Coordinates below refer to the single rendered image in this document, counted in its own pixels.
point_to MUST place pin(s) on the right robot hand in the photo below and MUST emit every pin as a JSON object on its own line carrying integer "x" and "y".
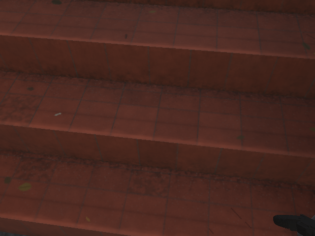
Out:
{"x": 303, "y": 224}

